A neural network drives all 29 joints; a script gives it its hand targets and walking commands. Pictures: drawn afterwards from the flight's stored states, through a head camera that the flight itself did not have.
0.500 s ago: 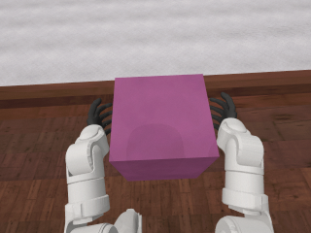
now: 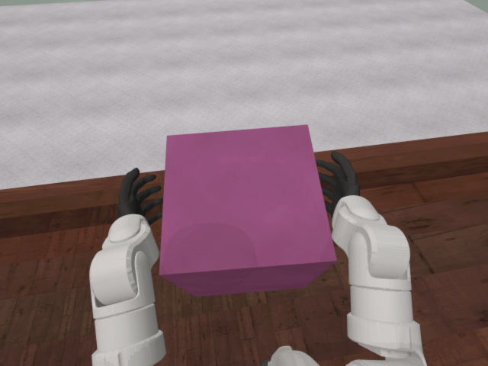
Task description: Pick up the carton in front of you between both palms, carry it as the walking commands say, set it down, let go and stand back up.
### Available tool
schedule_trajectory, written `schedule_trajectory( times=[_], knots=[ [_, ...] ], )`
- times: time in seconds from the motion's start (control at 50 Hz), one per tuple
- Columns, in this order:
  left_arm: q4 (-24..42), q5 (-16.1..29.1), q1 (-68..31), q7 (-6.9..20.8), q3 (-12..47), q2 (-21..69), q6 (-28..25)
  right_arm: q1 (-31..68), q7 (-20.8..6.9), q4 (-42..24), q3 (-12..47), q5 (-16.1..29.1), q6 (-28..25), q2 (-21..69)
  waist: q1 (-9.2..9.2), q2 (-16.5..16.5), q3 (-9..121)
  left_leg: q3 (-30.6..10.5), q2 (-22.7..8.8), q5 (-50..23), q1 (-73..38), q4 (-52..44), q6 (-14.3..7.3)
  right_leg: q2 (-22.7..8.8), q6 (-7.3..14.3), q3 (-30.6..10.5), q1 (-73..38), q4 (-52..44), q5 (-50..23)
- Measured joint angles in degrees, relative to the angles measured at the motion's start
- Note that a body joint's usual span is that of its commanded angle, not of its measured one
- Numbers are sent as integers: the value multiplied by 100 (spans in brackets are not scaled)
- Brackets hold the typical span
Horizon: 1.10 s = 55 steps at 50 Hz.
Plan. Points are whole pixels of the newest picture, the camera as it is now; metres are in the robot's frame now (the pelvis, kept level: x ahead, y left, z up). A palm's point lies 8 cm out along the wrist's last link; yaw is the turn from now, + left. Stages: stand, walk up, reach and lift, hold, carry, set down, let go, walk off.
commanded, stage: carry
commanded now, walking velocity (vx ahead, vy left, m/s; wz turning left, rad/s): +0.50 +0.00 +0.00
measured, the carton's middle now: (244, 221) +0.35 -0.02 +0.04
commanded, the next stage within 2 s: none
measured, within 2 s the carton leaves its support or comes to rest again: neither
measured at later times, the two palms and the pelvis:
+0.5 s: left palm (185, 164) +0.68 +0.10 -0.15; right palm (290, 160) +0.66 -0.21 -0.16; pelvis +0.35 -0.03 -0.23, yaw -1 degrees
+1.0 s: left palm (197, 134) +1.02 +0.07 -0.32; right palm (271, 124) +1.05 -0.24 -0.33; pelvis +0.73 -0.10 -0.39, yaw -1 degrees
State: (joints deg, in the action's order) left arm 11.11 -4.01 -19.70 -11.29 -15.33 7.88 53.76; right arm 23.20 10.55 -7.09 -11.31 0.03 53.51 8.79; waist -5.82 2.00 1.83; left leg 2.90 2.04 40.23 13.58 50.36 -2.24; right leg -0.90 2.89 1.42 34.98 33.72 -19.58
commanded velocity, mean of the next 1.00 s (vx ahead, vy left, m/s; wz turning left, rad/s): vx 0.50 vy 0.00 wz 0.00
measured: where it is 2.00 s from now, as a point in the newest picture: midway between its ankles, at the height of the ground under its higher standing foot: (238, 209)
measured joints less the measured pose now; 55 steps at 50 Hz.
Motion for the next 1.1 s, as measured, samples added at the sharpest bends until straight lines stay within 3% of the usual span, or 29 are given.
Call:
schedule_trajectory(
  times=[0.02, 0.06, 0.1, 0.12, 0.14, 0.2, 0.24, 0.32, 0.4, 0.44, 0.48, 0.5, 0.52, 0.56, 0.62, 0.68, 0.72, 0.76, 0.8, 0.82, 0.86, 0.88, 0.92, 0.96, 1.02, 1.1],
  knots=[
    [-113, -8, -44, -7, 51, -11, 21, -28, 1, 14, -34, -55, 30, -18, 142, 18, 71, 63, -60, 206, -62, 444, 59, 41, 28, 156, -236, -56, -137],
    [-386, -1, -221, -8, 197, 14, 155, -112, 45, 36, -174, -218, 107, -89, 594, 99, 200, 188, -202, -582, 56, 1974, 123, 125, 180, 464, -1027, -373, 81],
    [-636, 67, -401, -45, 344, 65, 233, -2, 143, 273, -284, -326, 137, -218, 981, -7, 318, -175, -151, -483, 724, 3747, 97, 380, 284, 378, -1382, 4, 2543],
    [-734, 99, -442, -59, 373, 38, 257, 71, 182, 433, -361, -392, 151, -230, 1094, -42, 336, -366, -79, -643, 1088, 4069, 60, 501, 345, 299, -1452, 198, 3544],
    [-817, 166, -460, -93, 386, 3, 282, 140, 233, 573, -427, -445, 173, -224, 1173, -95, 313, -506, -68, -858, 1436, 4072, 32, 601, 449, 254, -1430, 433, 3603],
    [-1082, 344, -342, -206, 334, -31, 289, 67, 259, 821, -580, -492, 201, -79, 1239, -252, 180, -675, -238, -1427, 2259, 3029, 92, 826, 581, 357, -1267, 1315, 4563],
    [-1205, 419, -293, -215, 236, 15, 213, -24, 188, 855, -701, -506, 155, 46, 1219, -252, 14, -602, -299, -1967, 2625, 2240, 125, 839, 528, 348, -1300, 1595, 4965],
    [-1274, 510, -294, -196, 173, 135, -166, -220, 59, 693, -754, -436, -176, 88, 1184, -289, -285, -406, -315, -4433, 2833, 359, 15, 875, 591, 238, -1386, 2223, 5751],
    [-1161, 483, -166, -125, 275, 233, -518, -459, 6, 519, -610, -310, -513, -25, 1107, -414, -338, -33, -115, -5692, 2158, -1485, -92, 939, 598, 260, -1684, 2989, 6666],
    [-943, 474, 31, -54, 252, 151, -607, -376, -12, 600, -455, -318, -615, 14, 786, -421, -324, 303, 47, -5460, 1484, -1844, -340, 776, 558, 518, -1519, 4281, 5782],
    [-862, 425, 122, 4, 234, 27, -756, -249, 12, 648, -281, -306, -662, 9, 386, -397, -294, 279, 230, -3224, 1161, -1573, -539, 683, 239, 438, -854, 5916, 5713],
    [-908, 348, 125, -8, 220, 4, -831, -243, 38, 674, -191, -235, -671, -42, 235, -366, -282, 223, 344, -2382, 1145, -1324, -527, 646, 142, 272, -510, 6268, 5713],
    [-976, 262, 142, -29, 177, 7, -885, -273, 60, 703, -95, -129, -663, -96, 103, -330, -281, 248, 408, -2215, 1196, -1052, -530, 597, 88, 64, -193, 6293, 5607],
    [-1116, 123, 244, -52, 42, 73, -926, -411, 54, 730, 61, 96, -617, -163, -55, -300, -270, 292, 462, -1996, 1210, -536, -596, 444, -8, -311, 303, 5642, 5173],
    [-1219, 99, 437, -1, -42, 102, -906, -541, 154, 880, 117, 134, -624, -87, -107, -264, -286, 248, 453, -1187, 975, -177, -537, 115, -115, -490, 665, 3921, 4287],
    [-1200, 180, 505, 67, -81, 56, -975, -534, 161, 953, 97, 120, -740, 12, -106, -254, -273, 99, 359, -577, 785, 226, -421, -57, -56, -389, 837, 2865, 2551],
    [-1110, 206, 536, 61, -76, -1, -1073, -504, 158, 948, 149, 110, -867, 47, -108, -146, -235, 6, 339, -91, 606, 532, -352, -87, -64, -323, 630, 1580, 1307],
    [-1000, 218, 566, 25, -30, -59, -1139, -492, 154, 888, 191, 106, -959, 71, -107, -11, -147, -58, 345, 456, 375, 873, -285, -65, -77, -184, 221, 361, 508],
    [-1032, 205, 478, -19, 74, -85, -1165, -531, 148, 763, 170, 107, -971, 29, 87, 44, -51, 41, 209, 595, 226, 1633, -175, 33, -4, 169, -280, -80, 105],
    [-1101, 202, 371, -40, 164, -77, -1135, -601, 153, 667, 135, 96, -956, -36, 288, 75, 9, 108, 114, 143, 281, 2345, -141, 96, 102, 330, -652, -235, 297],
    [-1245, 207, 138, -99, 319, -40, -1074, -594, 199, 680, 56, 13, -996, -230, 740, -43, 105, -71, 18, -127, 780, 3982, -87, 373, 285, 371, -917, 175, 2641],
    [-1291, 272, 93, -135, 410, -75, -1020, -566, 232, 780, 5, -31, -1014, -279, 887, -95, 129, -253, 58, -275, 1086, 4422, -59, 510, 372, 351, -884, 521, 3455],
    [-1352, 465, 118, -162, 558, -126, -874, -594, 291, 929, -137, -111, -993, -273, 1129, -125, 148, -483, 72, -467, 1702, 4547, -23, 652, 404, 367, -798, 1079, 3972],
    [-1375, 620, 216, -131, 609, -118, -768, -639, 294, 1065, -296, -192, -950, -204, 1247, -128, 114, -610, -3, -916, 2254, 3926, -9, 697, 495, 375, -827, 1483, 4383],
    [-1499, 618, 304, -179, 534, -31, -774, -706, 210, 1151, -448, -225, -909, -73, 1236, -210, 5, -630, -205, -1805, 2743, 2383, 61, 709, 468, 352, -1041, 1755, 4911],
    [-1571, 611, 225, -88, 480, 36, -978, -767, 132, 1022, -466, -212, -1030, -65, 1188, -310, -120, -502, -332, -4352, 2867, 361, 16, 727, 463, 224, -1306, 2248, 5692]
  ],
)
